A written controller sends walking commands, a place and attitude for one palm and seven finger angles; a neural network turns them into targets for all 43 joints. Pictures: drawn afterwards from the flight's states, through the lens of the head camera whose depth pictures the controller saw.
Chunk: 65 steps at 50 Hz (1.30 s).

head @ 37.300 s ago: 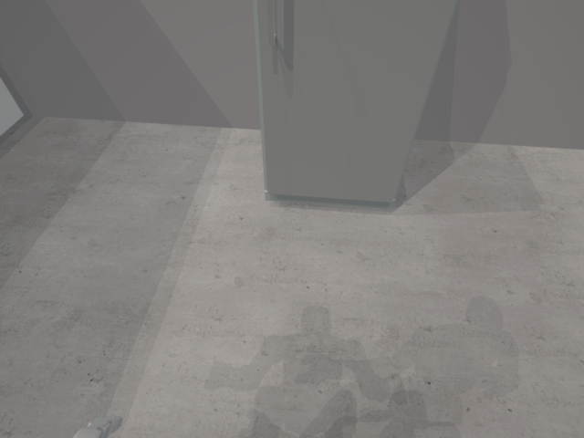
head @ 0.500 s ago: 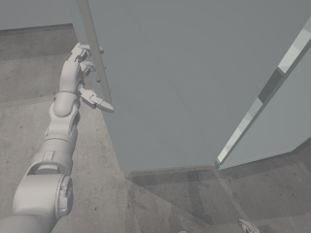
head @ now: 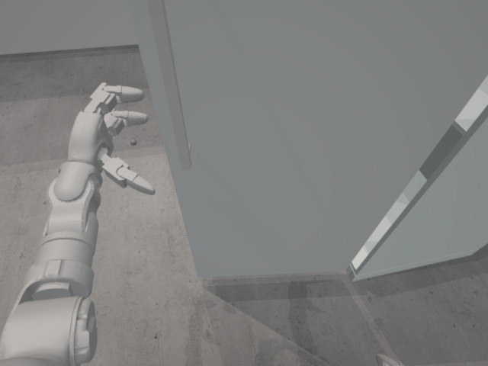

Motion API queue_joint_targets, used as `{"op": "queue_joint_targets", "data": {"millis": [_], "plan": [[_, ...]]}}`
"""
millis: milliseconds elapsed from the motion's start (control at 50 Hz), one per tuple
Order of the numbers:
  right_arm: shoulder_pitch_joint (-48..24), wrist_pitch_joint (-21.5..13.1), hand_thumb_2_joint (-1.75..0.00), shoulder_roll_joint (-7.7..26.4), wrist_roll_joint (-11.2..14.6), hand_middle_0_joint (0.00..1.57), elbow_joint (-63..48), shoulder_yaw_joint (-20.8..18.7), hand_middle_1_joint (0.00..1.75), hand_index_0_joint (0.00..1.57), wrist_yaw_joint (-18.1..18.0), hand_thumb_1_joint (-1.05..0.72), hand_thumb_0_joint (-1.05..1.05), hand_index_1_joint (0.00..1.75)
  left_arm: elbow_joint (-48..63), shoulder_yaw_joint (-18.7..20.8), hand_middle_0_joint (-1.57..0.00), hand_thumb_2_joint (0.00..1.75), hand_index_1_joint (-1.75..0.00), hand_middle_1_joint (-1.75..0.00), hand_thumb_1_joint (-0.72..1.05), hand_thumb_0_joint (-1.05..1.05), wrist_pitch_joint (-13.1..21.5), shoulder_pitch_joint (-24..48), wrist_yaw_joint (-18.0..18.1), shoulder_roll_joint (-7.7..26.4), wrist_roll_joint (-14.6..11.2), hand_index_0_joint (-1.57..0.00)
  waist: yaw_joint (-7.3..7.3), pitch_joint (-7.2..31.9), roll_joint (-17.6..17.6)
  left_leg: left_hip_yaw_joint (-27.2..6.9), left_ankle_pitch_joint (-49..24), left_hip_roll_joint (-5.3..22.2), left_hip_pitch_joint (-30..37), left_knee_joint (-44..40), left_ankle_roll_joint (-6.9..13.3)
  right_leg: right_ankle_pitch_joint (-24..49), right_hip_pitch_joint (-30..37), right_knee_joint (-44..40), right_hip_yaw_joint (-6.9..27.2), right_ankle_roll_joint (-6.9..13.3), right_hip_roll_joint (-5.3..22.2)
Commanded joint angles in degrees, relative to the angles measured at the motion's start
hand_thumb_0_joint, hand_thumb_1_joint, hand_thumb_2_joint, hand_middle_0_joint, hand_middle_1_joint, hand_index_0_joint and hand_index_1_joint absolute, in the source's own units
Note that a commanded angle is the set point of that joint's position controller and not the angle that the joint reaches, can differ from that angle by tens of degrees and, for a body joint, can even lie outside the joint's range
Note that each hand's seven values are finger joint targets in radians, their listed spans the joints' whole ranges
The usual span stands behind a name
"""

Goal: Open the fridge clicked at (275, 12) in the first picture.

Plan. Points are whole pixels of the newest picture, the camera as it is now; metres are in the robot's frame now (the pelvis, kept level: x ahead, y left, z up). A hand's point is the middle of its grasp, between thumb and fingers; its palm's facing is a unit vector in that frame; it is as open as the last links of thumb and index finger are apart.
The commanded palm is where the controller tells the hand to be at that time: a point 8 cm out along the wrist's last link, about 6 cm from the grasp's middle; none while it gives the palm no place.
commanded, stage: slip the hand off the handle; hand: left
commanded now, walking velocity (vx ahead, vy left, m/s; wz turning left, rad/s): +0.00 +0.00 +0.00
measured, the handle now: (170, 62) +0.49 +0.13 +0.25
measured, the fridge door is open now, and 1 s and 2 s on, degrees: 81 81 81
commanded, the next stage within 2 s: draw the hand back to the body in 0.60 s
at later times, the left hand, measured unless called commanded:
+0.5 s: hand (122, 187) +0.33 +0.18 +0.15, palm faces -0.01 -0.99 -0.16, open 14.7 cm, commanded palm +0.30 +0.23 +0.16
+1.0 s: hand (94, 204) +0.29 +0.20 +0.17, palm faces +0.05 -1.00 -0.03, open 14.7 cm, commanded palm +0.25 +0.25 +0.16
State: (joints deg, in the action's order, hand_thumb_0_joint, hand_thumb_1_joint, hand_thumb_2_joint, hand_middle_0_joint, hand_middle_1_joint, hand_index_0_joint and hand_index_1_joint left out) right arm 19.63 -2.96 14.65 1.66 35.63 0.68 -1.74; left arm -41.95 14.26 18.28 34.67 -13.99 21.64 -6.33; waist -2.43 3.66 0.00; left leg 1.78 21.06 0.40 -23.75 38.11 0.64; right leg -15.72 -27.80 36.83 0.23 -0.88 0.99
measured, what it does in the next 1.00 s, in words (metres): stands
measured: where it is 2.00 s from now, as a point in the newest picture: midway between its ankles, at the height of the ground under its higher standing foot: outside the picture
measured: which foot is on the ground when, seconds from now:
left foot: down 0.00-1.00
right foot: down 0.00-1.00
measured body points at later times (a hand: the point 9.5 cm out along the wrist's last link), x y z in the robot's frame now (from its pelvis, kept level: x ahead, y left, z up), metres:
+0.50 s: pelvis -0.01 -0.02 +0.00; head -0.01 -0.02 +0.45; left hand +0.32 +0.23 +0.16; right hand +0.17 -0.25 -0.08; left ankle -0.02 +0.11 -0.72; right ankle +0.03 -0.13 -0.72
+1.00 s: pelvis +0.00 -0.02 +0.01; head -0.03 -0.04 +0.46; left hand +0.28 +0.25 +0.17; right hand +0.19 -0.23 -0.06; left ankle -0.02 +0.11 -0.72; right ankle +0.03 -0.13 -0.72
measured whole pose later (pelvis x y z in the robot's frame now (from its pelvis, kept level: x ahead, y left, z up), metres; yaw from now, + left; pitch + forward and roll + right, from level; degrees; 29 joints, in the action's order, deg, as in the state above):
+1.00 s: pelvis +0.00 -0.02 +0.01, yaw +2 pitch -1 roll +0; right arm 13.6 -10.6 14.6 3.4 33.3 3.9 -5.5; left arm -4.1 14.8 -6.5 6.1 -15.3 17.7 -16.5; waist 2.3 3.7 2.5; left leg -0.5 18.9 0.5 -12.7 32.8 -0.5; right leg -15.1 -16.6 32.9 -2.0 0.2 1.0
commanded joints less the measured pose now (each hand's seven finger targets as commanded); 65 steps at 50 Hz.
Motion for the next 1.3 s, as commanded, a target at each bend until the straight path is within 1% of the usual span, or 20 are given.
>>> {"op": "queue_joint_targets", "data": {"millis": [0, 80, 140, 180, 300, 340, 400, 540, 680, 700, 720, 740, 800, 860, 940, 1060, 1200, 1220, 1260, 1280], "plan": [[-1.5, -3.3, -0.90, 8.4, 0.2, 0.20, -7.4, -3.1, 0.30, 0.20, -0.6, -0.90, 0.00, 0.30, 20.5, -0.6, -0.25, 0.20, -1.15, -1.15, -0.55, 0.00, 4.4, 20.9, -0.7, 7.7, -2.5, -0.25, 0.99, 20.6, 4.6, -2.7, -24.8, 0.3, 10.9, -4.0, -0.5, 17.2, 9.3, -1.9, -1.8, 2.5, -1.9], [-2.8, -3.4, -0.90, 8.7, 0.1, 0.20, -8.0, -2.8, 0.30, 0.20, -0.9, -0.90, 0.00, 0.30, 23.6, 3.3, -0.25, 0.20, -1.15, -1.15, -0.55, 0.00, 2.6, 15.4, 0.0, 11.3, -3.2, -0.25, 2.30, 18.6, 1.6, -2.4, -20.4, -0.3, 7.6, -5.0, -0.1, 16.5, 12.5, -2.4, -1.9, 2.6, -1.8], [-4.6, -3.6, -0.90, 7.9, 0.5, 0.20, -8.5, -2.3, 0.30, 0.20, -1.2, -0.90, 0.00, 0.30, 24.7, 0.8, -0.25, 0.20, -1.15, -1.15, -0.55, 0.00, 0.9, 13.1, 0.3, 8.0, -3.4, -0.25, 1.88, 14.8, 0.6, -1.9, -15.9, -0.6, 5.6, -5.9, 0.1, 14.2, 11.8, -3.2, -2.0, 2.3, -1.6], [-5.3, -3.8, -0.90, 8.0, 0.5, 0.20, -8.8, -2.1, 0.30, 0.20, -1.6, -0.90, 0.00, 0.30, 26.3, 1.1, -0.25, 0.20, -1.15, -1.15, -0.55, 0.00, 0.4, 13.0, 0.9, 8.9, -3.1, -0.25, 1.87, 13.5, 1.6, -1.8, -13.6, -0.7, 5.2, -6.2, 0.3, 12.0, 11.6, -3.7, -1.8, 2.3, -1.5], [-7.5, -5.2, -0.90, 7.2, 0.4, 0.20, -10.0, -1.8, 0.30, 0.20, -1.8, -0.90, 0.00, 0.30, 32.7, 1.3, -0.25, 0.20, -1.15, -1.15, -0.55, 0.00, 0.5, 5.0, 0.4, 8.0, -4.1, -0.25, 3.37, 16.5, 1.6, -1.6, -14.9, -0.8, 7.1, -6.0, 0.3, 13.8, 14.4, -3.5, -1.6, 2.3, -1.3], [-8.3, -5.6, -0.90, 7.1, 0.5, 0.20, -10.3, -1.4, 0.30, 0.20, -1.9, -0.90, 0.00, 0.30, 33.8, -0.3, -0.25, 0.20, -1.15, -1.15, -0.55, 0.00, 0.0, 3.5, -0.3, 6.2, -4.5, -0.25, 3.26, 15.2, 1.3, -1.6, -13.8, -0.9, 6.7, -6.4, 0.3, 13.1, 14.1, -3.7, -1.7, 2.2, -1.3], [-9.0, -5.6, -0.90, 7.5, 0.8, 0.20, -10.0, -1.2, 0.30, 0.20, -2.4, -0.90, 0.00, 0.30, 31.9, 1.6, -0.25, 0.20, -1.15, -1.15, -0.55, 0.00, -1.6, 1.9, -0.6, 8.3, -5.0, -0.25, 2.67, 10.2, -1.8, -1.6, -9.1, -1.0, 3.9, -6.9, 0.6, 8.8, 13.1, -5.3, -1.3, 1.8, -1.1], [-11.1, -7.2, -0.90, 6.7, 0.6, 0.20, -11.3, -0.7, 0.30, 0.20, -2.8, -0.90, 0.00, 0.30, 40.9, 1.6, -0.25, 0.20, -1.15, -1.15, -0.55, 0.00, -1.8, -2.4, -1.3, 7.9, -5.7, -0.25, 4.01, 13.2, 3.4, -1.4, -10.2, -1.6, 6.2, -6.4, 0.6, 9.2, 15.2, -5.1, -0.8, 2.0, -0.8], [-10.7, -8.8, -0.90, 7.0, 0.5, 0.20, -9.9, -0.6, 0.30, 0.20, -3.5, -0.90, 0.00, 0.30, 42.7, 0.2, -0.25, 0.20, -1.15, -1.15, -0.55, 0.00, -2.2, -2.7, -1.5, 7.2, -6.4, -0.25, 2.10, 9.2, 0.1, -1.9, -8.4, -1.3, 5.5, -6.4, 0.6, 6.8, 12.8, -6.2, -1.2, 1.3, -1.0], [-11.1, -8.8, -0.90, 7.0, 0.7, 0.20, -9.9, -0.6, 0.30, 0.20, -3.7, -0.90, 0.00, 0.30, 41.5, 1.2, -0.25, 0.20, -1.15, -1.15, -0.55, 0.00, -2.8, -3.5, -1.3, 8.0, -6.3, -0.25, 2.49, 8.1, 0.2, -2.0, -7.0, -1.3, 4.6, -6.6, 0.6, 5.0, 12.4, -6.6, -1.0, 1.3, -0.9], [-13.4, -8.9, -0.90, 7.4, 2.5, 0.20, -10.0, 0.3, 0.30, 0.20, -4.5, -0.90, 0.00, 0.30, 31.6, 4.5, -0.25, 0.20, -1.15, -1.15, -0.55, 0.00, -12.5, -7.1, -2.0, 6.1, -13.8, -0.25, 5.43, 10.3, -0.6, -1.9, -4.4, -1.5, 4.3, -8.8, 0.6, 3.2, 17.3, -8.5, -0.2, 2.0, -0.2], [-14.5, -9.1, -0.90, 7.3, 2.8, 0.20, -10.7, 0.6, 0.30, 0.20, -5.2, -0.90, 0.00, 0.30, 38.5, 3.6, -0.25, 0.20, -1.15, -1.15, -0.55, 0.00, -16.9, -2.5, -2.5, 7.0, -13.8, -0.25, 5.07, 11.2, 1.2, -1.7, -5.2, -1.5, 5.8, -9.5, 0.7, 3.5, 18.2, -9.5, -0.4, 1.8, 0.4], [-15.5, -10.0, -0.90, 6.7, 2.6, 0.20, -11.8, 1.0, 0.30, 0.20, -5.8, -0.90, 0.00, 0.30, 45.2, 4.5, -0.25, 0.20, -1.15, -1.15, -0.55, 0.00, -24.3, -2.6, -1.5, 8.8, -12.0, -0.25, 5.85, 12.6, 3.3, -2.0, -9.9, -1.6, 8.1, -9.9, 1.1, 7.6, 19.5, -9.1, -1.3, 1.7, 0.4], [-13.9, -10.9, -0.90, 6.1, 1.8, 0.20, -12.2, 0.7, 0.30, 0.20, -4.6, -0.90, 0.00, 0.30, 51.4, 4.1, -0.25, 0.20, -1.15, -1.15, -0.55, 0.00, -22.4, -9.3, 0.5, 7.4, -9.3, -0.25, 5.82, 12.3, 1.7, -2.0, -15.6, -1.2, 10.3, -9.9, 1.0, 13.6, 19.7, -7.7, -2.6, 1.8, -0.4], [-13.2, -11.4, -0.90, 6.7, 1.7, 0.20, -11.1, 0.7, 0.30, 0.20, -4.3, -0.90, 0.00, 0.30, 48.8, 5.7, -0.25, 0.20, -1.15, -1.15, -0.55, 0.00, -20.7, -14.8, -1.3, 6.3, -11.7, -0.25, 5.38, 8.3, -3.3, -1.7, -13.8, -0.9, 9.2, -10.2, 0.9, 12.9, 18.9, -8.5, -2.6, 1.5, -0.9], [-14.6, -11.0, -0.90, 6.3, 2.2, 0.20, -12.1, 1.0, 0.30, 0.20, -4.7, -0.90, 0.00, 0.30, 53.8, 4.3, -0.25, 0.20, -1.15, -1.15, -0.55, 0.00, -25.7, -15.7, -2.5, 6.2, -10.4, -0.25, 5.47, 4.9, 5.1, -1.8, -11.2, -1.2, 10.5, -11.4, 0.8, 8.2, 16.7, -9.8, -2.6, 1.8, -0.5], [-14.3, -13.1, -0.90, 6.1, 1.4, 0.20, -12.1, 1.2, 0.30, 0.20, -5.1, -0.90, 0.00, 0.30, 62.9, 8.0, -0.24, 0.29, -1.04, -1.04, -0.37, 0.00, -22.2, -20.1, -2.0, 8.7, -11.9, -0.24, 5.93, 9.2, 1.8, -2.7, -15.1, -1.0, 13.3, -11.2, 0.8, 12.2, 20.2, -9.3, -3.2, 1.6, -1.2], [-14.8, -13.1, -0.90, 5.5, -0.8, 0.20, -10.9, 0.8, 0.30, 0.20, -4.7, -0.90, 0.00, 0.30, 67.3, 7.8, -0.24, 0.31, -1.02, -1.02, -0.33, 0.00, -19.0, -20.7, 7.1, 13.0, -3.6, -0.24, 6.40, 2.4, 1.0, -2.2, -13.2, -1.4, 9.9, -12.7, 0.9, 8.5, 18.5, -13.0, -1.5, 1.0, -0.7], [-14.7, -12.7, -0.90, 5.2, -1.3, 0.20, -9.7, 0.9, 0.30, 0.20, -4.3, -0.90, 0.00, 0.30, 62.1, 2.1, -0.24, 0.34, -0.98, -0.98, -0.26, 0.00, -18.0, -29.2, 12.3, 3.8, -2.5, -0.24, 5.22, -2.9, -0.7, -2.8, -8.0, -1.0, 8.7, -14.3, 0.6, 2.8, 16.2, -13.2, -2.4, 0.8, -0.3], [-14.5, -12.2, -0.90, 5.4, -1.3, 0.20, -9.1, 0.5, 0.30, 0.20, -4.1, -0.90, 0.00, 0.30, 63.2, 2.2, -0.24, 0.36, -0.96, -0.96, -0.22, 0.00, -17.3, -30.1, 13.6, 4.5, -1.6, -0.24, 5.46, -2.2, -1.6, -2.6, -8.0, -0.8, 9.2, -14.6, 0.8, 2.5, 17.4, -14.1, -2.1, 0.9, -0.3]]}}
